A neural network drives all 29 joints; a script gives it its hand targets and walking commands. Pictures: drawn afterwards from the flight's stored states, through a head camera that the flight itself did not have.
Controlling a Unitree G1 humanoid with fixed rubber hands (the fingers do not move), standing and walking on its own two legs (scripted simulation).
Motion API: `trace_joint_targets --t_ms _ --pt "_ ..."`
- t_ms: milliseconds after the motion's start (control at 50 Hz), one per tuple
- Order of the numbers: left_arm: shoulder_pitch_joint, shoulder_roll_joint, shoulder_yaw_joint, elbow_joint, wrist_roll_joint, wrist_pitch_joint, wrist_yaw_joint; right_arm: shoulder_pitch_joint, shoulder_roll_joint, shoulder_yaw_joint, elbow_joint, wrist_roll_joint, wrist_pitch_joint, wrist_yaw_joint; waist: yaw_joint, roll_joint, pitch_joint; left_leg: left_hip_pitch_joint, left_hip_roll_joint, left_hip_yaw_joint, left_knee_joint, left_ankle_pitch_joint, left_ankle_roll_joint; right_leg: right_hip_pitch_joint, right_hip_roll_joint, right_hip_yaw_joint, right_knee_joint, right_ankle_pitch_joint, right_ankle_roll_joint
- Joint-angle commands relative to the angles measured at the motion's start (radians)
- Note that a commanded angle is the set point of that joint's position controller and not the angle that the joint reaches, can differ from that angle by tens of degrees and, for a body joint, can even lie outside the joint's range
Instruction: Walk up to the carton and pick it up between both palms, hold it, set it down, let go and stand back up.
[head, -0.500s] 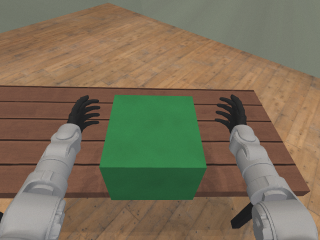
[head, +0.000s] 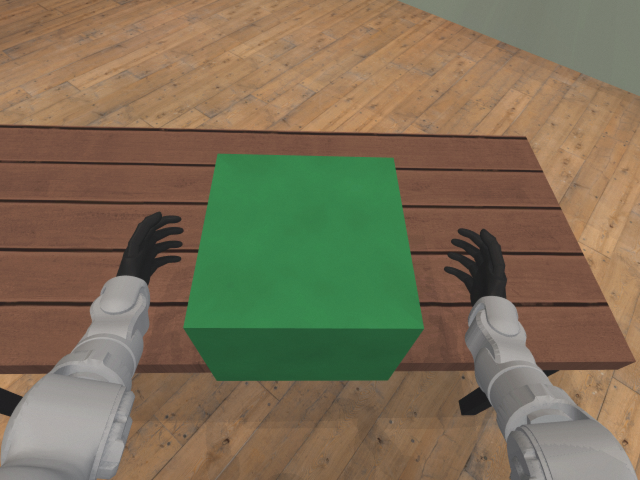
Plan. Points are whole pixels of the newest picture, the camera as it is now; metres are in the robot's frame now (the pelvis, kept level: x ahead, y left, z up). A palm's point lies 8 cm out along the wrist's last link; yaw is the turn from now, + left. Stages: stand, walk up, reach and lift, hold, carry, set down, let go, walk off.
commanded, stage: reach and lift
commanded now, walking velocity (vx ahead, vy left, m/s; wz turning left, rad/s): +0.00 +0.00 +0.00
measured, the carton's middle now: (304, 269) +0.42 +0.03 -0.05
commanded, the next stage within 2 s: none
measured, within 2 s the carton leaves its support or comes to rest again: neither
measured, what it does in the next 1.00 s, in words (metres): stands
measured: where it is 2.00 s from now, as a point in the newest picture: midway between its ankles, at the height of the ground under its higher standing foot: outside the picture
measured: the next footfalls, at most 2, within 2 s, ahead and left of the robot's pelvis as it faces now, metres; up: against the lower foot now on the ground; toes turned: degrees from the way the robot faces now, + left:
none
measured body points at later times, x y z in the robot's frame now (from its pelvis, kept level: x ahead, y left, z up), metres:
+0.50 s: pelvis +0.00 +0.00 +0.00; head +0.09 +0.01 +0.44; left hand +0.40 +0.23 -0.01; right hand +0.40 -0.20 +0.00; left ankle +0.02 +0.11 -0.72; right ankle -0.01 -0.15 -0.72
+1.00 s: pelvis +0.00 +0.00 -0.01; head +0.09 +0.02 +0.44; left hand +0.40 +0.21 -0.02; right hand +0.39 -0.15 -0.01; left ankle +0.02 +0.11 -0.72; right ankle -0.01 -0.15 -0.72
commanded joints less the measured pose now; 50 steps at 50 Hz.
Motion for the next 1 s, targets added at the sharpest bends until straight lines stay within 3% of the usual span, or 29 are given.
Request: trace_joint_targets --t_ms 0,20,40,120,140,180,240,280,340,380,420,480,520,540,580,600,720,840,900,920,980 --pt "-0.461 0.122 -0.033 -0.12 -0.11 -0.119 -0.013 -0.457 -0.18 0.104 -0.043 0.005 -0.12 0.027 -0.011 0.123 -0.684 0.439 -0.027 -0.048 0.176 0.491 -0.076 -0.068 0.05 -0.122 0.03 0.279 -0.026" --pt "-0.457 0.122 -0.03 -0.092 -0.109 -0.119 -0.015 -0.464 -0.176 0.11 -0.04 0.003 -0.124 0.027 -0.001 0.108 -0.682 0.426 -0.027 -0.046 0.18 0.487 -0.071 -0.079 0.053 -0.118 0.03 0.278 -0.028" --pt "-0.448 0.126 -0.027 -0.092 -0.108 -0.121 -0.019 -0.453 -0.175 0.113 -0.046 0.001 -0.125 0.024 -0.013 0.099 -0.679 0.417 -0.03 -0.046 0.177 0.467 -0.064 -0.068 0.05 -0.113 0.026 0.282 -0.022" --pt "-0.444 0.126 -0.006 -0.122 -0.093 -0.128 -0.017 -0.44 -0.177 0.103 -0.022 -0.007 -0.139 0.019 -0.01 0.11 -0.686 0.419 -0.029 -0.048 0.189 0.541 -0.071 -0.081 0.055 -0.115 0.031 0.317 -0.025" --pt "-0.446 0.116 -0.011 -0.107 -0.094 -0.124 -0.02 -0.45 -0.161 0.112 -0.015 -0.003 -0.138 0.017 -0.001 0.101 -0.684 0.406 -0.03 -0.046 0.183 0.524 -0.065 -0.068 0.05 -0.109 0.027 0.314 -0.025" --pt "-0.448 0.095 -0.016 -0.116 -0.087 -0.125 -0.021 -0.444 -0.157 0.107 0.007 -0.008 -0.142 0.013 -0.016 0.126 -0.678 0.417 -0.03 -0.051 0.186 0.539 -0.071 -0.083 0.049 -0.112 0.027 0.314 -0.03" --pt "-0.444 0.089 -0.008 -0.096 -0.083 -0.127 -0.02 -0.447 -0.132 0.124 0.023 -0.001 -0.145 0.015 0.0 0.12 -0.645 0.404 -0.029 -0.052 0.186 0.534 -0.067 -0.094 0.048 -0.11 0.028 0.302 -0.03" --pt "-0.417 0.055 -0.016 -0.14 -0.066 -0.127 -0.02 -0.425 -0.111 0.118 0.031 -0.01 -0.151 0.013 -0.017 0.123 -0.649 0.434 -0.027 -0.05 0.177 0.559 -0.069 -0.085 0.049 -0.115 0.017 0.328 -0.03" --pt "-0.431 0.037 0.006 -0.148 -0.049 -0.13 -0.026 -0.444 -0.063 0.116 0.0 -0.027 -0.159 0.009 -0.002 0.125 -0.653 0.408 -0.026 -0.05 0.176 0.544 -0.067 -0.08 0.046 -0.108 0.017 0.309 -0.033" --pt "-0.429 0.0 0.002 -0.153 -0.038 -0.136 -0.026 -0.432 -0.031 0.108 0.016 -0.048 -0.163 0.007 -0.014 0.124 -0.646 0.401 -0.028 -0.048 0.172 0.548 -0.066 -0.079 0.045 -0.11 0.012 0.319 -0.031" --pt "-0.432 -0.011 0.021 -0.167 -0.018 -0.14 -0.024 -0.453 -0.002 0.106 -0.021 -0.057 -0.169 0.007 0.008 0.114 -0.656 0.387 -0.031 -0.04 0.163 0.516 -0.06 -0.066 0.042 -0.106 0.012 0.311 -0.03" --pt "-0.446 -0.009 0.045 -0.147 0.013 -0.141 -0.011 -0.46 -0.008 0.062 0.013 -0.092 -0.171 -0.001 -0.005 0.126 -0.633 0.383 -0.029 -0.041 0.153 0.49 -0.063 -0.086 0.043 -0.108 0.01 0.283 -0.033" --pt "-0.45 -0.002 0.087 -0.135 0.044 -0.142 0.0 -0.47 0.017 0.051 0.029 -0.111 -0.177 -0.013 0.01 0.102 -0.635 0.343 -0.036 -0.029 0.158 0.474 -0.055 -0.049 0.041 -0.09 0.015 0.302 -0.029" --pt "-0.454 -0.011 0.09 -0.146 0.058 -0.144 0.007 -0.476 0.018 0.039 0.038 -0.123 -0.182 -0.017 -0.003 0.105 -0.622 0.347 -0.035 -0.03 0.155 0.473 -0.058 -0.039 0.044 -0.096 0.017 0.31 -0.028" --pt "-0.473 -0.015 0.101 -0.108 0.071 -0.141 0.01 -0.507 0.033 0.023 0.057 -0.138 -0.182 -0.025 0.005 0.094 -0.609 0.309 -0.037 -0.024 0.154 0.429 -0.051 -0.042 0.04 -0.087 0.022 0.285 -0.028" --pt "-0.465 -0.018 0.106 -0.118 0.083 -0.143 0.013 -0.492 0.04 0.004 0.068 -0.148 -0.186 -0.032 -0.013 0.097 -0.613 0.306 -0.038 -0.023 0.153 0.418 -0.055 -0.033 0.044 -0.092 0.022 0.286 -0.029" --pt "-0.468 -0.068 0.118 -0.165 0.121 -0.146 0.027 -0.492 0.094 -0.034 0.07 -0.194 -0.223 -0.057 -0.017 0.128 -0.675 0.334 -0.033 -0.028 0.171 0.507 -0.074 -0.028 0.051 -0.093 0.024 0.363 -0.031" --pt "-0.477 -0.086 0.141 -0.166 0.156 -0.142 0.036 -0.497 0.103 -0.091 0.116 -0.236 -0.242 -0.071 -0.023 0.162 -0.655 0.35 -0.028 -0.032 0.159 0.516 -0.095 -0.051 0.06 -0.102 0.01 0.323 -0.045" --pt "-0.479 -0.103 0.151 -0.157 0.164 -0.139 0.037 -0.508 0.13 -0.081 0.097 -0.23 -0.246 -0.075 -0.009 0.131 -0.659 0.32 -0.031 -0.019 0.157 0.492 -0.086 -0.018 0.059 -0.095 0.008 0.324 -0.044" --pt "-0.491 -0.102 0.14 -0.135 0.158 -0.134 0.035 -0.522 0.123 -0.099 0.105 -0.242 -0.243 -0.078 -0.021 0.137 -0.632 0.308 -0.032 -0.024 0.154 0.469 -0.087 -0.033 0.059 -0.099 0.008 0.305 -0.047" --pt "-0.479 -0.123 0.147 -0.175 0.169 -0.144 0.039 -0.498 0.143 -0.104 0.107 -0.25 -0.249 -0.079 -0.016 0.125 -0.66 0.334 -0.026 -0.019 0.159 0.501 -0.087 -0.038 0.063 -0.101 0.004 0.323 -0.043"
